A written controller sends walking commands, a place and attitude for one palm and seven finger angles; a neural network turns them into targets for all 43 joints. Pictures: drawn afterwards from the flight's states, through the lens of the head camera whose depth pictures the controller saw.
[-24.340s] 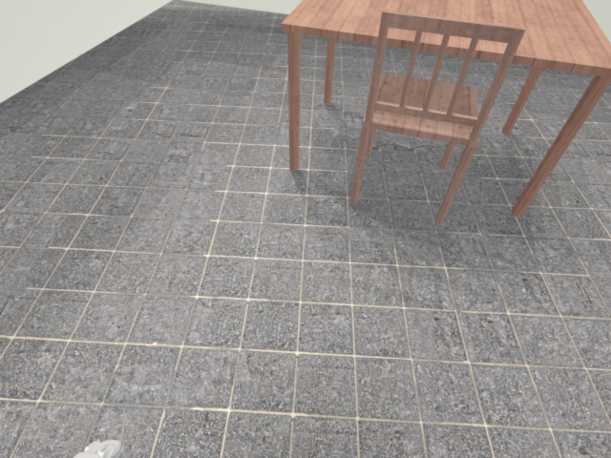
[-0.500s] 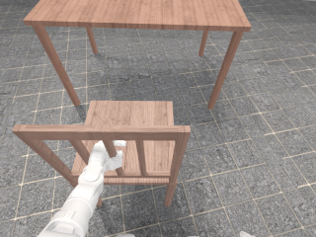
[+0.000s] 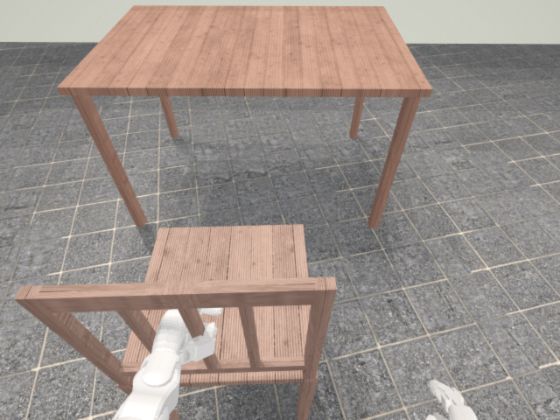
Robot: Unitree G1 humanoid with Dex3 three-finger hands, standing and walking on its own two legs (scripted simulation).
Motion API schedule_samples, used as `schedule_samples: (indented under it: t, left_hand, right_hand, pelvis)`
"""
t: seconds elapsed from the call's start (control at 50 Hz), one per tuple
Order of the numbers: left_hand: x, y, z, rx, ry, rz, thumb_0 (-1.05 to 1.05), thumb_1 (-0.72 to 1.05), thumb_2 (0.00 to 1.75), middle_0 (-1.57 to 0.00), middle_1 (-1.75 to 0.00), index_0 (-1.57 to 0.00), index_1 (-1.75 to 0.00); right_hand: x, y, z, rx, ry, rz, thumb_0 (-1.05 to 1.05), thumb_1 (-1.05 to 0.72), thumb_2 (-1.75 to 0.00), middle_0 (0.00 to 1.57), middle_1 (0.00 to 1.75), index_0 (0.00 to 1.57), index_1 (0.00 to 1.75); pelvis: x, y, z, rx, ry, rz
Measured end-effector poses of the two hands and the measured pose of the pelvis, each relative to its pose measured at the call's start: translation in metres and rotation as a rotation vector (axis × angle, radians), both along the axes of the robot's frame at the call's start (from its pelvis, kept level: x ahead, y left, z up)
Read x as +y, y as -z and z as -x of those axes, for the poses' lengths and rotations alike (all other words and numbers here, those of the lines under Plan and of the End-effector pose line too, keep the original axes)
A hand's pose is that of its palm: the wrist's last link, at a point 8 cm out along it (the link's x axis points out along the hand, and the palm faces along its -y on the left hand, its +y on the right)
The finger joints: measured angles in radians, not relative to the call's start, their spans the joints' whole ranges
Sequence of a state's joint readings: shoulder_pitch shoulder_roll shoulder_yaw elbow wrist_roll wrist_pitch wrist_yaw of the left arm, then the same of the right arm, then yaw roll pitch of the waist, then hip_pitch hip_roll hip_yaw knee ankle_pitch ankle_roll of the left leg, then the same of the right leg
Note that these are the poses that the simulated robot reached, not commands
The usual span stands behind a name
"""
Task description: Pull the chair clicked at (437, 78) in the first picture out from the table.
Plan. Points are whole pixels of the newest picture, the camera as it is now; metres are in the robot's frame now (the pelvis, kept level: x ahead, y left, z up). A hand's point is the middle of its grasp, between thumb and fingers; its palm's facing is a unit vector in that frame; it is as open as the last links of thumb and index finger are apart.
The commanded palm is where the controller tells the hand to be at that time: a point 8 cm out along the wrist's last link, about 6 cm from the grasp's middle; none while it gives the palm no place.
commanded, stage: stop walking, hand still on the chair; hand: left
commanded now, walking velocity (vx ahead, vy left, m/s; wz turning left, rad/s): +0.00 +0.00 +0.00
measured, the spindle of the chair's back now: (201, 338) +0.27 +0.15 -0.10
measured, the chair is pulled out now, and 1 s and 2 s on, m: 0.65 0.65 0.65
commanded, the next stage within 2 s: open the thumb and straighten the fingers in 0.18 s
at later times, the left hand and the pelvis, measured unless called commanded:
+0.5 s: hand (207, 334) +0.26 +0.13 -0.06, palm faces -0.01 -0.99 -0.13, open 7.0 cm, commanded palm +0.24 +0.19 -0.05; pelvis +0.01 +0.00 -0.01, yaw +2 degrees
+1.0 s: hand (205, 333) +0.27 +0.14 -0.07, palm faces +0.03 -0.99 -0.15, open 16.9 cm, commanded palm +0.25 +0.19 -0.05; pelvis +0.03 +0.00 -0.04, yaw +3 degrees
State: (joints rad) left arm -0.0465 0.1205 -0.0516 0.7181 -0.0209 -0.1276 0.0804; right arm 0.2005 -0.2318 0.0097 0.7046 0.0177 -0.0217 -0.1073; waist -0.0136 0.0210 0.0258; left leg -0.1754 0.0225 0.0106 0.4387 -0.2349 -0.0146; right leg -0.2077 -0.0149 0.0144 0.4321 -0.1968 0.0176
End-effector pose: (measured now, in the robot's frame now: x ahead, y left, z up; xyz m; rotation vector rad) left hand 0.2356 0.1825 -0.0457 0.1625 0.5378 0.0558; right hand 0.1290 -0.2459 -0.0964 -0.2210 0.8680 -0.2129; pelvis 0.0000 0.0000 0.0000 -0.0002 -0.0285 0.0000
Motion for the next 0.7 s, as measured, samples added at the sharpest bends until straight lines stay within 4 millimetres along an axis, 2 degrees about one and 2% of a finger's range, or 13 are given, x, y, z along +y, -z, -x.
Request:
schedule_samples:
  t: [0.1,0.22,0.4,0.48,0.56,0.64,0.7]
  left_hand:
    - [0.0,0.0,0.0,0.0,0.002,0.003,0.04,0.72,0.83,-0.32,-1.27,-0.5,-1.45]
    - [0.0,0.0,0.0,0.001,0.003,0.006,0.04,0.72,0.83,-0.32,-1.28,-0.5,-1.45]
    - [0.001,0.002,-0.003,-0.013,0.004,0.053,0.03,0.67,0.8,-0.36,-1.33,-0.5,-1.45]
    - [0.004,0.001,-0.008,-0.036,0.026,0.039,0.02,0.46,0.69,-0.42,-1.38,-0.5,-1.45]
    - [0.008,0.003,-0.013,-0.022,0.016,0.028,0.02,0.13,0.53,-0.45,-1.39,-0.49,-1.42]
    - [0.01,0.003,-0.018,-0.01,0.005,0.022,0.01,-0.17,0.38,-0.43,-1.3,-0.45,-1.31]
    - [0.008,0.002,-0.02,-0.008,0.006,0.025,0.01,-0.32,0.3,-0.39,-1.16,-0.41,-1.17]
  right_hand:
    - [0.011,-0.002,-0.009,-0.008,-0.016,-0.016,0.0,-0.91,-0.9,0.2,0.3,0.2,0.3]
    - [0.019,0.001,-0.008,0.012,-0.023,-0.033,0.0,-0.9,-0.9,0.2,0.3,0.2,0.3]
    - [0.014,0.005,0.0,0.02,-0.008,-0.068,0.01,-0.9,-0.9,0.2,0.3,0.2,0.3]
    - [0.005,0.008,-0.002,-0.005,-0.014,-0.053,0.01,-0.9,-0.9,0.2,0.3,0.2,0.3]
    - [0.0,0.014,-0.009,-0.026,-0.019,-0.04,0.01,-0.9,-0.9,0.2,0.3,0.2,0.3]
    - [0.0,0.018,-0.02,-0.052,-0.026,-0.036,0.01,-0.9,-0.9,0.2,0.3,0.2,0.3]
    - [0.003,0.021,-0.029,-0.076,-0.037,-0.041,0.01,-0.91,-0.9,0.2,0.3,0.2,0.3]
  pelvis:
    - [0.001,0.0,-0.003,0.002,0.0,0.0]
    - [0.003,-0.001,-0.005,0.005,-0.001,0.001]
    - [0.002,0.005,-0.005,0.058,-0.025,-0.001]
    - [0.003,0.012,-0.005,0.095,-0.028,0.002]
    - [0.004,0.019,-0.007,0.127,-0.028,0.002]
    - [0.004,0.024,-0.012,0.15,-0.031,0.002]
    - [0.004,0.027,-0.016,0.164,-0.035,0.003]
